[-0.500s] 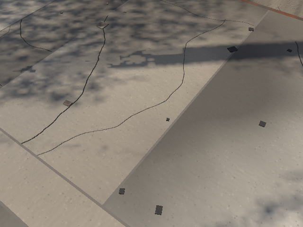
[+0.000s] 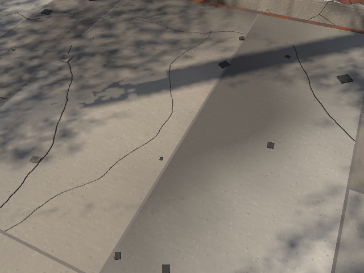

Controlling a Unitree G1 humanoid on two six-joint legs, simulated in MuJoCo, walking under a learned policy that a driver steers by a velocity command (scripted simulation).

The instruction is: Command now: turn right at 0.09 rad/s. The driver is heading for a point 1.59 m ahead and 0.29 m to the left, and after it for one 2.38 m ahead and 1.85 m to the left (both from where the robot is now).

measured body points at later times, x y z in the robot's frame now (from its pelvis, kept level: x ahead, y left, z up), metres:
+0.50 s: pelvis +0.02 +0.00 +0.00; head +0.02 -0.01 +0.45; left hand +0.11 +0.26 -0.13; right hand +0.09 -0.28 -0.14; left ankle +0.03 +0.15 -0.74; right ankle -0.01 -0.11 -0.74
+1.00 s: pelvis +0.01 +0.00 +0.00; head +0.02 +0.00 +0.45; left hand +0.05 +0.25 -0.15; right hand +0.05 -0.26 -0.15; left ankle +0.03 +0.15 -0.74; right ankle -0.01 -0.11 -0.74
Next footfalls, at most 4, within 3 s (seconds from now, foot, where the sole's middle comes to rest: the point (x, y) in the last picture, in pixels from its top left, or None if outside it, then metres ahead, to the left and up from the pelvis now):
1.84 right None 0.46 -0.08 -0.77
2.38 left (149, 213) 0.76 0.17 -0.77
2.88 right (176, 148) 1.09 0.05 -0.77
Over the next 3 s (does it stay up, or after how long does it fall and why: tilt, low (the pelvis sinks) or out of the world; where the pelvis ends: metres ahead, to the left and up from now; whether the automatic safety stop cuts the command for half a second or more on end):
stays up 0.96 0.11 0.00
